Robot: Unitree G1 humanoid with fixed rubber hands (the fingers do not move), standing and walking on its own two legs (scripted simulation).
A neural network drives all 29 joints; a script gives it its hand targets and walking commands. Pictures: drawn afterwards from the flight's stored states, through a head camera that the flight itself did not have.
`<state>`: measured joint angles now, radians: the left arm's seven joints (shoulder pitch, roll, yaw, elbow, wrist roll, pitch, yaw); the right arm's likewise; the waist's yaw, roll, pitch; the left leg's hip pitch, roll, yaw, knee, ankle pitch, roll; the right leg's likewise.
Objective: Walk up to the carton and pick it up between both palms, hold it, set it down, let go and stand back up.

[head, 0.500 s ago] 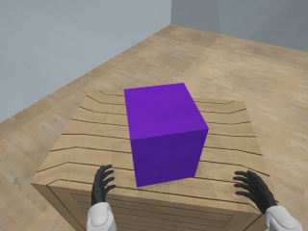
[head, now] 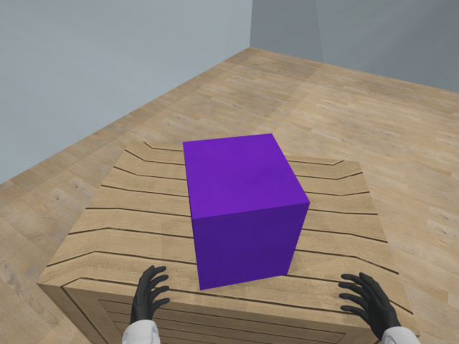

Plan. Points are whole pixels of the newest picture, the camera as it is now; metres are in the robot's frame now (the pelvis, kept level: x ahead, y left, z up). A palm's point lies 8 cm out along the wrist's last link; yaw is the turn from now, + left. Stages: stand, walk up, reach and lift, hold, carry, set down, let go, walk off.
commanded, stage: set down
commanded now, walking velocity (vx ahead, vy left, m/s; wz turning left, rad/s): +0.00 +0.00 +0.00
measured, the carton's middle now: (236, 210) +0.42 +0.05 -0.01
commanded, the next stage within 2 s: let go in 1.04 s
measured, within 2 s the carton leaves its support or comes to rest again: neither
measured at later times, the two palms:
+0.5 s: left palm (140, 322) +0.17 +0.19 -0.04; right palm (377, 331) +0.22 -0.22 -0.05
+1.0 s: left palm (138, 333) +0.16 +0.20 -0.06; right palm (375, 335) +0.21 -0.22 -0.06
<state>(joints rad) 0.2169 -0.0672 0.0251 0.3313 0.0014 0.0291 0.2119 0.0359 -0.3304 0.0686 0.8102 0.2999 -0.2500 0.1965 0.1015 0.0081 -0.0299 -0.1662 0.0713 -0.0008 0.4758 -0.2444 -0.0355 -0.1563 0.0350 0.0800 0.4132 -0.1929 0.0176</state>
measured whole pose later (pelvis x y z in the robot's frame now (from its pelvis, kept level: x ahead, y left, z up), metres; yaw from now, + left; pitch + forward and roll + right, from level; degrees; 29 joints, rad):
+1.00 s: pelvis +0.01 +0.00 +0.00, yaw +0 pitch -5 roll -1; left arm 0.27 0.02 0.03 0.38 0.00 0.11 0.09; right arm 0.09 -0.23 0.01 0.80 0.17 -0.22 0.08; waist 0.08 0.00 0.02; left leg -0.12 0.07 0.00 0.48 -0.27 -0.04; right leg -0.11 0.03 0.08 0.41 -0.22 0.02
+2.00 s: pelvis +0.02 +0.00 +0.00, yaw +0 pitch -2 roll -1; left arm 0.27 0.24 0.10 0.68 0.00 0.03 -0.01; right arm 0.09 -0.17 -0.01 0.70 0.05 -0.12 0.06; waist 0.07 -0.09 0.05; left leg -0.17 0.07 0.00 0.48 -0.28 -0.04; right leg -0.16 0.03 0.08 0.42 -0.23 0.02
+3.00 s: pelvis +0.02 +0.00 +0.00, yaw +0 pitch -4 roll -1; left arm 0.27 0.24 0.10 0.77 0.00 0.01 -0.02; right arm 0.09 -0.19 -0.01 0.70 0.05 -0.11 0.05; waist 0.07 -0.04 0.05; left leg -0.14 0.07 0.00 0.48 -0.28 -0.04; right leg -0.13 0.03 0.08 0.42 -0.22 0.02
